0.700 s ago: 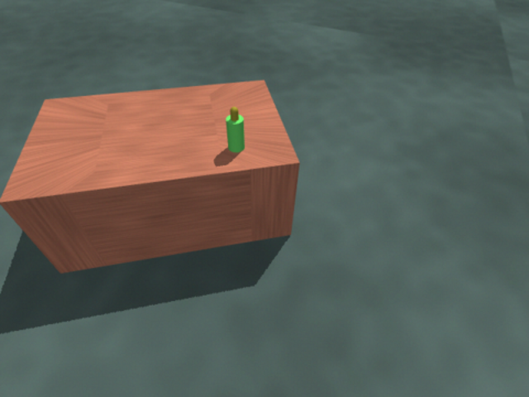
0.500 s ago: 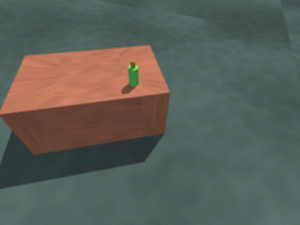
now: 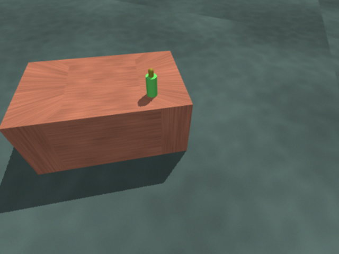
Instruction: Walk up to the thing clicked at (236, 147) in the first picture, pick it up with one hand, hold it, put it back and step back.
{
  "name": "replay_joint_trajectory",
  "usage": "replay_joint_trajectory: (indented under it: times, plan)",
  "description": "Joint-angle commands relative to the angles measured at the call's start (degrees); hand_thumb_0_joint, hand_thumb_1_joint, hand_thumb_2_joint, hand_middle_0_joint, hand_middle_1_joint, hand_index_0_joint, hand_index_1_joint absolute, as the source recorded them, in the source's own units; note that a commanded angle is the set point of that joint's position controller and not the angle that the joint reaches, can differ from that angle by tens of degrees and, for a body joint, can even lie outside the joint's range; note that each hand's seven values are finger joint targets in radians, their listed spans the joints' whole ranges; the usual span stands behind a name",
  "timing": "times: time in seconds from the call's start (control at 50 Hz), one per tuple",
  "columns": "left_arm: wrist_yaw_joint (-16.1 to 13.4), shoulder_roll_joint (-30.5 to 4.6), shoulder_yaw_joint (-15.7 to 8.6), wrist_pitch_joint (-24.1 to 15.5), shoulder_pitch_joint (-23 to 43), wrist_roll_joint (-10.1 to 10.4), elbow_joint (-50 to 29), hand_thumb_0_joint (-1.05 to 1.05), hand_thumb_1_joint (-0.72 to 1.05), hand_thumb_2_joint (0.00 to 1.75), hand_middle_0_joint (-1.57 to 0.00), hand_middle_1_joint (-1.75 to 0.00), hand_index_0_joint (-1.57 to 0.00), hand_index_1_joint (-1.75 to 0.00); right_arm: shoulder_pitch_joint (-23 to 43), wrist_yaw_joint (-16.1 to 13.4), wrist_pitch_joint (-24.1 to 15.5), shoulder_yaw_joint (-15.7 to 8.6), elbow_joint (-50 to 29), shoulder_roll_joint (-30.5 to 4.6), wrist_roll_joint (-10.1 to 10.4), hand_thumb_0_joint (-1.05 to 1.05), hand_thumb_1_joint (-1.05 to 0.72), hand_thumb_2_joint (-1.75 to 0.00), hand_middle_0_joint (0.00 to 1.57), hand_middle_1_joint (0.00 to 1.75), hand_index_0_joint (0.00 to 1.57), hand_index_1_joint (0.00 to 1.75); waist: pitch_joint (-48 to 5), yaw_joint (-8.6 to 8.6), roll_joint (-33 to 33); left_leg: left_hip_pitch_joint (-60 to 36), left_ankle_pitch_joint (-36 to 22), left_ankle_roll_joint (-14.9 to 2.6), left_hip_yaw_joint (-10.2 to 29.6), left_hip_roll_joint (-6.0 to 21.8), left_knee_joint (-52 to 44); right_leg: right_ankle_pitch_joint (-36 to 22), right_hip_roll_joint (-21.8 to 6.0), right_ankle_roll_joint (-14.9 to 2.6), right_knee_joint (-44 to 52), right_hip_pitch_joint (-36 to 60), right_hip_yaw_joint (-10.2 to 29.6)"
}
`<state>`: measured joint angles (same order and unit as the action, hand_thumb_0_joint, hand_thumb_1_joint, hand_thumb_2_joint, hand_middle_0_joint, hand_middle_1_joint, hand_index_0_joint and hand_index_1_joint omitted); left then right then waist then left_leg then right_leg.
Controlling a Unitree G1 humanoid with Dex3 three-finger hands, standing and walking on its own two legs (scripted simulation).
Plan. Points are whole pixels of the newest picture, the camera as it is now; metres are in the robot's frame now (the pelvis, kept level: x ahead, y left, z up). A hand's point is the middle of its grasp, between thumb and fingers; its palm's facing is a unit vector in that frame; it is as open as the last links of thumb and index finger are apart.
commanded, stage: stand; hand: right
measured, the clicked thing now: (151, 82) +1.06 +0.09 -0.24
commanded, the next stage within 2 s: walk up in 0.42 s
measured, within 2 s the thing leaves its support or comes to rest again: neither
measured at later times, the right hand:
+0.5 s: hand out of the picture +0.08 -0.25 -0.16, palm faces -0.06 +0.94 -0.33, open 7.4 cm
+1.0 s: hand (230, 246) +0.20 -0.16 -0.15, palm faces -0.15 +0.93 -0.34, open 7.4 cm
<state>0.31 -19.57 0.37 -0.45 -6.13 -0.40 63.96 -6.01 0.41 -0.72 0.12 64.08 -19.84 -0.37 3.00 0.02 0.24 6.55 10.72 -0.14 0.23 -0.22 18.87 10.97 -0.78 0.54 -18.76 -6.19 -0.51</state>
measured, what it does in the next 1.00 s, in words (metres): walks ahead: left foot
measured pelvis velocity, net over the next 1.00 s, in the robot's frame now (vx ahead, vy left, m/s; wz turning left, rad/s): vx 0.14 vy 0.10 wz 0.18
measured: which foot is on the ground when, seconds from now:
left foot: down 0.00-0.48, up 0.50-0.70, down 0.72-1.00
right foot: down 0.00-0.74, up 0.76-1.00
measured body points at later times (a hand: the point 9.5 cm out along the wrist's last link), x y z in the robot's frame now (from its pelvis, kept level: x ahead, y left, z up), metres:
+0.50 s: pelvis +0.01 +0.00 +0.00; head +0.01 +0.00 +0.45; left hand +0.07 +0.31 -0.13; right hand +0.09 -0.30 -0.13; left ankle -0.01 +0.12 -0.74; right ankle -0.01 -0.12 -0.75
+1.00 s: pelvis +0.14 +0.10 -0.01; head +0.15 +0.11 +0.44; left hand +0.17 +0.44 -0.13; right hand +0.21 -0.21 -0.13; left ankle +0.12 +0.21 -0.75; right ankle +0.24 -0.02 -0.72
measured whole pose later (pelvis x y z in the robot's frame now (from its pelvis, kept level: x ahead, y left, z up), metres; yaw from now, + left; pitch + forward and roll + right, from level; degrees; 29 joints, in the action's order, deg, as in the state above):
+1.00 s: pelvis +0.14 +0.10 -0.01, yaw +10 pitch -3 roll +1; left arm 4.0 -24.8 -3.5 -2.2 -13.5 -0.8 52.9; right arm -20.6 4.1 -3.0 -3.8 51.2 -22.0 -1.0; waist 3.8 -2.2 -1.8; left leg 10.3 16.3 -2.1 -1.6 -1.2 29.1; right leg 19.2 -5.2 -1.4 -45.6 -26.1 -2.1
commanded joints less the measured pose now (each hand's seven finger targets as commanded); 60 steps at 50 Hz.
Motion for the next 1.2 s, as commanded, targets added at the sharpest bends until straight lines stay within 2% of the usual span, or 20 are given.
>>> replay_joint_trajectory:
  times: [0.0,0.38,0.4,0.42,0.46,0.48,0.58,0.68,0.7,0.72,0.74,0.8,0.86,0.98,1.06,1.08,1.1,1.12,1.14,1.18]
  plan:
    - [-0.88,-12.10,-2.41,-1.42,2.09,-0.06,-3.37,0.00,0.90,0.90,-0.20,-0.30,-0.20,-0.30,1.73,-1.00,-1.30,-2.14,-3.72,-12.11,-0.20,0.00,-0.90,-0.90,0.20,0.30,0.20,0.30,-5.02,0.15,-0.02,-1.04,-10.13,-1.41,5.50,7.46,-2.44,-9.08,-6.86,-1.91,2.33,1.28,5.14]
    - [-0.96,-12.25,-2.41,-1.40,1.41,-0.25,-3.42,0.00,0.90,0.90,-0.20,-0.30,-0.20,-0.30,1.47,-1.04,-1.20,-2.21,-3.76,-12.08,-0.13,0.00,-0.90,-0.90,0.20,0.30,0.20,0.30,-4.83,0.13,-0.46,-1.35,-10.49,-1.47,5.65,7.34,-2.40,-9.56,-6.97,-1.89,2.65,1.51,4.76]
    - [-0.16,-18.42,-6.41,-2.77,-3.42,-0.68,-5.70,0.00,0.90,0.90,-0.20,-0.30,-0.20,-0.30,-1.16,0.78,-0.83,-5.72,-7.26,-16.27,-1.16,0.00,-0.90,-0.90,0.20,0.30,0.20,0.30,-8.13,1.69,0.79,4.50,14.66,-4.98,6.90,3.77,3.10,15.28,-4.77,-3.99,-1.80,7.36,3.30]
    - [0.02,-19.14,-7.13,-3.01,-6.98,-1.41,-4.58,0.00,0.90,0.90,-0.20,-0.30,-0.20,-0.30,0.18,1.59,-0.44,-5.88,-8.05,-15.80,-1.62,0.00,-0.90,-0.90,0.20,0.30,0.20,0.30,-4.33,3.70,-0.02,16.11,24.87,-5.12,6.89,3.13,6.00,26.05,-7.56,-6.13,-0.57,10.28,7.94]
    - [-0.35,-22.84,-9.34,-3.62,-10.07,-2.19,-6.19,0.00,0.90,0.90,-0.20,-0.30,-0.20,-0.30,7.24,2.75,0.26,-5.67,-13.13,-12.94,-2.52,0.00,-0.90,-0.90,0.20,0.30,0.20,0.30,3.36,7.57,-10.58,33.31,17.78,-2.55,1.44,1.22,29.87,36.61,-23.56,-14.60,12.69,9.10,25.05]
    - [-0.53,-22.30,-9.28,-4.28,-7.13,-2.37,-8.57,0.00,0.90,0.90,-0.20,-0.30,-0.20,-0.30,5.90,3.02,0.19,-6.08,-13.72,-13.26,-2.83,0.00,-0.90,-0.90,0.20,0.30,0.20,0.30,5.40,5.87,-7.02,35.77,15.44,-1.64,5.25,5.27,33.03,32.79,-27.20,-16.78,13.64,7.18,27.27]
    - [0.22,-20.62,-9.09,-5.28,-1.02,-2.43,-13.28,0.00,0.90,0.90,-0.20,-0.30,-0.20,-0.30,-2.23,5.25,-0.56,-7.82,-14.09,-13.88,-1.94,0.00,-0.90,-0.90,0.20,0.30,0.20,0.30,3.02,0.81,-8.74,22.27,12.19,0.12,3.75,8.47,24.54,15.40,-18.27,-12.45,8.97,1.06,7.46]
    - [1.44,-17.82,-7.82,-3.89,-2.71,-1.80,-14.59,0.00,0.90,0.90,-0.20,-0.30,-0.20,-0.30,-13.47,4.68,-1.19,-10.03,-11.10,-14.47,-2.09,0.00,-0.90,-0.90,0.20,0.30,0.20,0.30,-2.49,-4.49,-1.09,-4.77,2.12,0.11,-8.11,-0.11,14.26,10.97,-10.40,-7.86,-11.85,-15.09,-5.81]
    - [1.59,-15.08,-6.93,-3.40,-5.39,-1.82,-14.71,0.00,0.90,0.90,-0.20,-0.30,-0.20,-0.30,-18.67,3.97,-1.52,-11.07,-9.95,-17.19,-2.06,0.00,-0.90,-0.90,0.20,0.30,0.20,0.30,-5.29,-6.62,6.70,-13.64,9.40,-2.18,-4.43,-0.55,13.67,9.96,-7.49,-6.45,-26.04,-21.96,-8.35]
    - [1.85,-10.67,-5.53,-3.29,-5.56,-0.96,-16.45,0.00,0.90,0.90,-0.20,-0.30,-0.20,-0.30,-23.85,3.05,-1.92,-12.12,-10.73,-23.28,-2.52,0.00,-0.90,-0.90,0.20,0.30,0.20,0.30,-4.64,-8.92,23.22,-13.61,29.65,-9.06,25.79,14.31,-1.87,23.31,0.35,-3.39,-46.38,-33.30,-9.40]
    - [1.37,-15.72,-6.50,-3.41,-1.58,-0.62,-17.68,0.00,0.90,0.90,-0.20,-0.30,-0.20,-0.30,-20.79,3.34,-2.08,-12.04,-12.87,-26.88,-0.96,0.00,-0.90,-0.90,0.20,0.30,0.20,0.30,-3.88,-8.32,15.64,-4.96,39.07,-16.17,45.49,22.20,-11.34,26.64,0.14,-4.25,-49.26,-32.39,1.11]
    - [1.44,-18.31,-6.42,-3.30,-6.80,0.26,-13.96,0.00,0.90,0.90,-0.20,-0.30,-0.20,-0.30,-11.46,2.09,-2.93,-9.70,-16.46,-21.15,-0.47,0.00,-0.90,-0.90,0.20,0.30,0.20,0.30,1.54,-1.65,5.41,0.48,26.97,-13.61,28.73,17.23,-5.62,13.32,-6.89,-4.00,-47.39,-31.25,4.41]
    - [2.35,-17.43,-6.84,-2.99,-10.42,-0.20,-12.58,0.00,0.90,0.90,-0.20,-0.30,-0.20,-0.30,-11.81,2.04,-3.63,-8.59,-17.11,-19.01,-0.30,0.00,-0.90,-0.90,0.20,0.30,0.20,0.30,0.20,-0.46,7.26,5.31,15.10,-12.53,17.74,13.93,-5.37,10.50,-6.63,-2.23,-36.17,-22.81,1.16]
    - [3.41,-16.28,-7.58,-3.70,-5.62,-0.74,-16.19,0.00,0.90,0.90,-0.20,-0.30,-0.20,-0.30,-13.11,2.28,-4.23,-8.27,-19.29,-19.06,-0.30,0.00,-0.90,-0.90,0.20,0.30,0.20,0.30,2.85,-1.65,6.96,10.43,13.54,-12.42,12.97,13.02,-4.72,3.63,-3.94,-1.85,-20.78,-16.38,-1.54]
    - [3.18,-15.39,-8.39,-4.36,-10.26,-0.94,-15.56,0.00,0.90,0.90,-0.20,-0.30,-0.20,-0.30,-10.27,2.36,-3.63,-7.73,-20.84,-18.26,-0.30,0.00,-0.90,-0.90,0.20,0.30,0.20,0.30,0.40,2.34,3.67,16.08,12.20,-9.79,8.97,10.74,4.27,1.46,-0.21,-2.51,-14.76,-2.60,-4.91]
    - [2.54,-16.58,-9.17,-4.85,-14.90,-1.05,-14.63,0.00,0.90,0.90,-0.20,-0.30,-0.20,-0.30,-10.96,2.18,-3.58,-6.81,-21.29,-15.94,-0.43,0.00,-0.90,-0.90,0.20,0.30,0.20,0.30,-1.77,4.77,-0.35,20.25,6.81,-8.17,7.05,8.79,13.03,4.49,0.01,-3.34,-12.71,6.31,-2.77]
    - [1.66,-19.58,-10.09,-5.64,-20.52,-1.59,-14.09,0.00,0.90,0.90,-0.20,-0.30,-0.20,-0.30,-13.23,2.08,-3.67,-5.37,-21.66,-11.94,0.15,0.00,-0.90,-0.90,0.20,0.30,0.20,0.30,-4.39,7.31,-12.86,26.30,7.38,-5.57,1.30,2.17,31.43,15.84,-8.42,-5.31,-2.80,12.76,10.35]
    - [1.23,-24.33,-10.78,-6.18,-21.07,-1.37,-15.31,0.00,0.90,0.90,-0.20,-0.30,-0.20,-0.30,-13.73,1.73,-3.53,-4.93,-22.49,-11.37,0.20,0.00,-0.90,-0.90,0.20,0.30,0.20,0.30,-3.26,6.56,-17.57,36.47,20.02,-2.79,0.10,-5.13,44.12,25.28,-23.49,-11.12,7.62,13.63,36.12]
    - [1.35,-24.17,-10.15,-5.94,-17.16,-0.69,-16.61,0.00,0.90,0.90,-0.20,-0.30,-0.20,-0.30,-12.83,0.93,-3.01,-6.25,-20.93,-16.30,-0.21,0.00,-0.90,-0.90,0.20,0.30,0.20,0.30,-1.70,4.90,-8.23,34.94,19.66,-2.56,7.26,-0.39,48.26,26.98,-27.28,-15.78,6.73,7.58,39.83]
    - [1.23,-20.64,-9.01,-6.10,-13.56,-0.03,-17.80,0.00,0.90,0.90,-0.20,-0.30,-0.20,-0.30,-13.33,1.17,-3.42,-6.34,-18.99,-16.53,0.43,0.00,-0.90,-0.90,0.20,0.30,0.20,0.30,2.35,2.93,-3.76,32.35,13.33,-2.24,8.54,2.31,46.36,16.69,-20.65,-14.89,5.98,2.07,25.13]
